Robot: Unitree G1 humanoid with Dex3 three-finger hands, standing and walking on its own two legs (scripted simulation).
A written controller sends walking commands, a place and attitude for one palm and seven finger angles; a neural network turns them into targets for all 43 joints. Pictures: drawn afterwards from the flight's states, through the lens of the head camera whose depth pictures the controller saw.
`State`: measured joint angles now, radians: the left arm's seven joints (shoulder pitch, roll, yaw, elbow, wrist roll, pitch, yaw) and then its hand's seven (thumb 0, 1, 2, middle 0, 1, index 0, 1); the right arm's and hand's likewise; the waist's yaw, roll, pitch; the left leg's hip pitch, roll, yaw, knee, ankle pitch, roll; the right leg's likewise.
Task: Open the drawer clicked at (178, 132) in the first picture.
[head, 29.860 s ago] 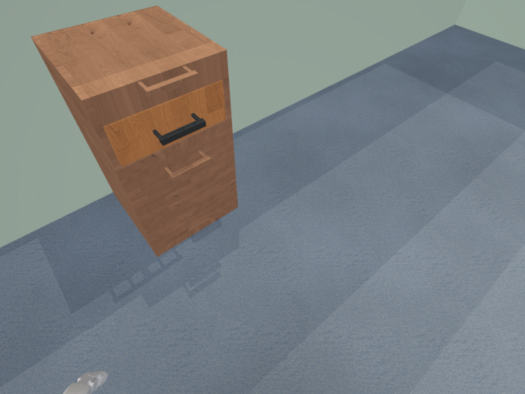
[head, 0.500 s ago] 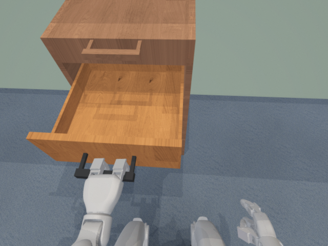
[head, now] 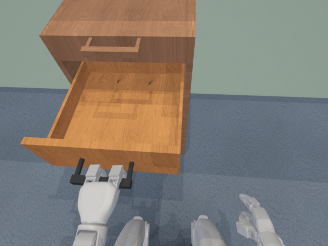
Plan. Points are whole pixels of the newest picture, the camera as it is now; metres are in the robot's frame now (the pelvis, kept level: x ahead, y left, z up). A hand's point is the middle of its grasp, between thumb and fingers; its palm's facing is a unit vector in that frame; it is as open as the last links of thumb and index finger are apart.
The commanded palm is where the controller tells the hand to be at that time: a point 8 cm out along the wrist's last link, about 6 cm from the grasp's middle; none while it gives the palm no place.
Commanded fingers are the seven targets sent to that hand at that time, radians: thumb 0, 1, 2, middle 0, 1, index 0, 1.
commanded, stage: pull the drawer open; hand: left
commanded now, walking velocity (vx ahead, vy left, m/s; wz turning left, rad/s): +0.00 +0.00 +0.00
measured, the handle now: (103, 173) +0.30 +0.18 -0.04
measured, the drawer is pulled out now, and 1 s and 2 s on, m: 0.29 0.30 0.30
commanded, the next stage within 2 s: open the thumb to release the handle in 0.32 s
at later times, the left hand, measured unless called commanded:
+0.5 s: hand (108, 200) +0.23 +0.16 -0.06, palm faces +0.01 -0.09 -1.00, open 5.7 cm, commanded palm +0.20 +0.17 -0.02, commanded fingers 0.00 0.55 0.75 -0.38 -1.31 -0.38 -1.31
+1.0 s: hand (105, 201) +0.23 +0.17 -0.06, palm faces +0.00 -0.10 -1.00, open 13.1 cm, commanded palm +0.20 +0.17 -0.01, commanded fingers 0.00 -0.50 0.30 -0.30 -1.20 -0.30 -1.20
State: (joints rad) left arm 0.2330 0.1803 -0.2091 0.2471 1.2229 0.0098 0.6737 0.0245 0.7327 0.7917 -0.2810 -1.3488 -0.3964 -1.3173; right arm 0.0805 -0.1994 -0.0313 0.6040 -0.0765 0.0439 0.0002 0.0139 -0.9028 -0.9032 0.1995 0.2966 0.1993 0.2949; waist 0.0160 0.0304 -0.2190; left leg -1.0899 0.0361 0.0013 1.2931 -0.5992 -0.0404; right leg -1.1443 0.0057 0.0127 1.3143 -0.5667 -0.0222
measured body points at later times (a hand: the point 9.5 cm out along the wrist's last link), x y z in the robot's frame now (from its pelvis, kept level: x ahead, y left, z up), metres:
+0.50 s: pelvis +0.00 +0.00 -0.01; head +0.10 -0.03 +0.43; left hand +0.23 +0.16 -0.01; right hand +0.20 -0.23 -0.13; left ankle +0.01 +0.15 -0.62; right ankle +0.03 -0.11 -0.62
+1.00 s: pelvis -0.02 +0.01 +0.00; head +0.07 -0.01 +0.44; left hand +0.23 +0.17 +0.00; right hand +0.18 -0.23 -0.12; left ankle +0.01 +0.15 -0.62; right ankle +0.03 -0.11 -0.62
